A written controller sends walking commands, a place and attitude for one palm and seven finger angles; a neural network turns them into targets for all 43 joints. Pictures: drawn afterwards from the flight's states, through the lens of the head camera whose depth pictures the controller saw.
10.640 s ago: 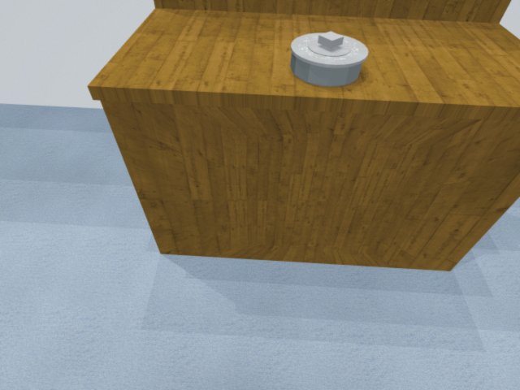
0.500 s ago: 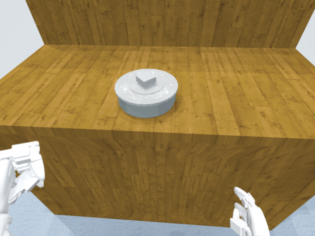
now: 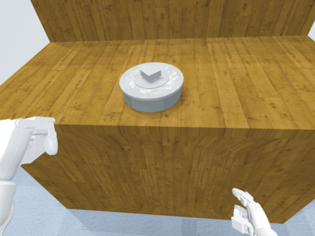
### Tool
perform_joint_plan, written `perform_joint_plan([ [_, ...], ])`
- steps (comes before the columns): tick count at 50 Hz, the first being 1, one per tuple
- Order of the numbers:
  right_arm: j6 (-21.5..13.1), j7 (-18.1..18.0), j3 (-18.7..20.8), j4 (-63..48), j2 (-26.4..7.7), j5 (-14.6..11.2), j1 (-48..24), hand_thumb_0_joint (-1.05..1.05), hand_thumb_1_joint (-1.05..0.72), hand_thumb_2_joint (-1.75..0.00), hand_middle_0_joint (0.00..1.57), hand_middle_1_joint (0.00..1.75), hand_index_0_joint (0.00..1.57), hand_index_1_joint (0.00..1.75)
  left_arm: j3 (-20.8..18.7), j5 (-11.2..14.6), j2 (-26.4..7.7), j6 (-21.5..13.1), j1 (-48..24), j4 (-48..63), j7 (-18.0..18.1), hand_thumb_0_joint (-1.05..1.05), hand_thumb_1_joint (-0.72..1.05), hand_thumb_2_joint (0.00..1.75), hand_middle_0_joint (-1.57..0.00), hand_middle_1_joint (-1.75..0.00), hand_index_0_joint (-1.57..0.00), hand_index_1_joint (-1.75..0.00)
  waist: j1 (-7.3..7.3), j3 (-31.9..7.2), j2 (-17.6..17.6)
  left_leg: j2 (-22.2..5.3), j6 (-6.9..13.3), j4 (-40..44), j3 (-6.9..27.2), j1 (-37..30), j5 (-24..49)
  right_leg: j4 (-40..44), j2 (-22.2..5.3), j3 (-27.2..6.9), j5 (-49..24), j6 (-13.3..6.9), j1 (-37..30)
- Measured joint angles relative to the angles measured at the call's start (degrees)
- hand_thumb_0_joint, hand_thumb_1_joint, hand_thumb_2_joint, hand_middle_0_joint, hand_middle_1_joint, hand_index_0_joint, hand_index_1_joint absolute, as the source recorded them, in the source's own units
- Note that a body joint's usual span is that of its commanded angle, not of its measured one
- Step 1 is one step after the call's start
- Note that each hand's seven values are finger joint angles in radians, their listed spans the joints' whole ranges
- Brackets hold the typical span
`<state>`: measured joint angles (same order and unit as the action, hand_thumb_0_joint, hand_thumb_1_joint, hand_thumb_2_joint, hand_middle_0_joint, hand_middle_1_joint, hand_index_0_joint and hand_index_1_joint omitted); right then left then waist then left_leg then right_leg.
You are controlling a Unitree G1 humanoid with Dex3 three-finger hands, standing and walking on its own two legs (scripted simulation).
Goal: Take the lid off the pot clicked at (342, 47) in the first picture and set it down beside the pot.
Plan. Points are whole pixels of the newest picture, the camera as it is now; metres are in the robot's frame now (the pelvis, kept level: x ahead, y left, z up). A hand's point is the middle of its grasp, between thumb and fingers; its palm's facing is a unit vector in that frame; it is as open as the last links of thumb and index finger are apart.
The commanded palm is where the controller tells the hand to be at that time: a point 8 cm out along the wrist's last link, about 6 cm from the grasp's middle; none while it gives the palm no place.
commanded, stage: reach forward and open the fingers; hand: left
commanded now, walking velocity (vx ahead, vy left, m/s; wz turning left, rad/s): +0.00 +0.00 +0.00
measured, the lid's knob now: (150, 72) +0.54 +0.11 +0.16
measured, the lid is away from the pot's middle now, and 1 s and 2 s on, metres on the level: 0.00 0.00 0.00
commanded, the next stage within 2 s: move the open hand above the knob in 1.42 s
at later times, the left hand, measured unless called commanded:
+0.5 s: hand (44, 135) +0.22 +0.25 +0.21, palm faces +0.06 +0.00 -1.00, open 6.0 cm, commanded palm +0.20 +0.25 +0.27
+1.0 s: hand (63, 113) +0.27 +0.23 +0.23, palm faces +0.04 +0.00 -1.00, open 9.9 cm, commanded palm +0.24 +0.23 +0.29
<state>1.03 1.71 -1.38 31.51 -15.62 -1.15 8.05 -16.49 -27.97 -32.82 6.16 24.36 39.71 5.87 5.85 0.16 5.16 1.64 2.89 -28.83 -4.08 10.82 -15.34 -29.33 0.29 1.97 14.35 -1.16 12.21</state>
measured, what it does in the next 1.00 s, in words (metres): stands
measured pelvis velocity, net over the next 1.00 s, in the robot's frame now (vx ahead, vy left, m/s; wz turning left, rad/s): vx -0.04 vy -0.02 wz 0.03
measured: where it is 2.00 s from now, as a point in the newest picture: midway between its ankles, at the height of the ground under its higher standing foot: outside the picture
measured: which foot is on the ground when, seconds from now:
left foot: down 0.00-1.00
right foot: down 0.00-1.00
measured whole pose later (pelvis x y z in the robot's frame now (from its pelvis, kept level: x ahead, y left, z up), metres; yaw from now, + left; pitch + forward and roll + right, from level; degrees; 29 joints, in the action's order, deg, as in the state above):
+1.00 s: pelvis -0.04 -0.02 +0.00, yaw +2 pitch -5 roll +1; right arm 1.8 0.4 -2.2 34.4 -17.8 -3.9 7.0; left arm -0.5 -42.6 -40.3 9.8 -18.8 4.8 -22.0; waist 3.5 1.0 7.4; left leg 2.2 2.1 -27.4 -2.7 11.8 -11.1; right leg -30.2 -0.4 3.5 12.0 -2.3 13.8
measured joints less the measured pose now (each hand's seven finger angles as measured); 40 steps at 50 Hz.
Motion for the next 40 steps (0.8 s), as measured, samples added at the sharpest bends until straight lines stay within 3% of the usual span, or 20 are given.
perform_joint_plan([
  [4,2.65,0.16,0.19,-0.07,-0.99,-1.29,-2.57,0.01,-0.9,-0.9,0.2,0.3,0.2,0.3,2.56,-6.47,-3.63,3.77,-3.47,-3.14,-4.17,0.01,0.73,1.03,-1.28,-1.28,-1.28,-1.28,0.33,-0.32,1.39,0.41,0.25,-0.31,0.41,1.02,0.38,-0.41,-0.45,0.43,-0.12,0.22,0.85],
  [11,2.67,-0.47,-0.54,0.8,-0.84,-2.26,-4.63,0.01,-0.9,-0.9,0.2,0.3,0.2,0.3,7.5,-10.25,-5.3,5.76,-11.26,-8.74,-13.42,0.01,0.53,1.16,-1.24,-1.05,-1.24,-1.05,0.78,-0.96,2.63,0.97,0.35,1.39,1.45,-0.09,1.81,1.15,-0.97,1.44,-1.05,0.3,-0.6],
  [17,2.21,-0.76,-1.72,1.29,-0.14,-2.25,-5.08,0.01,-0.9,-0.9,0.2,0.3,0.2,0.3,10.23,-11.84,-6.96,5.36,-18.85,-14.17,-19.68,0.0,0.33,1.28,-1.19,-0.84,-1.18,-0.84,0.65,-0.4,2.59,1.01,0.12,2.76,2.06,-0.96,3.14,2.41,-0.97,2.04,-2.09,-0.01,-1.59],
  [23,2.11,-0.68,-2.17,1.63,-0.16,-2.16,-4.24,0.01,-0.9,-0.9,0.2,0.3,0.2,0.3,11.45,-12.59,-8.25,4.17,-24.72,-18.67,-23.69,0.0,0.11,1.41,-1.12,-0.63,-1.12,-0.63,0.05,0.04,2.58,0.89,-0.13,3.52,2.11,-0.81,4.21,2.86,-0.85,2.12,-2.98,-0.3,-1.3],
  [33,1.64,-1.0,-1.33,2.57,-1.59,-2.4,-1.49,0.01,-0.9,-0.9,0.2,0.3,0.2,0.3,12.94,-12.99,-8.85,2.9,-32.33,-25.88,-26.8,0.0,-0.23,1.62,-1.01,-0.28,-1.01,-0.28,-1.27,0.68,2.44,0.69,-0.48,3.2,1.78,-0.1,4.85,1.73,-0.7,1.83,-3.26,-0.73,-0.08],
  [40,1.06,-1.27,-0.64,2.94,-2.43,-2.74,-0.55,0.01,-0.9,-0.9,0.2,0.3,0.2,0.3,13.98,-13.36,-8.2,2.94,-36.88,-30.24,-27.32,0.0,-0.37,1.7,-0.96,-0.14,-0.95,-0.14,-2.04,0.91,2.45,0.57,-0.67,2.4,1.56,0.35,4.7,0.55,-0.62,1.63,-2.98,-0.95,0.63],
])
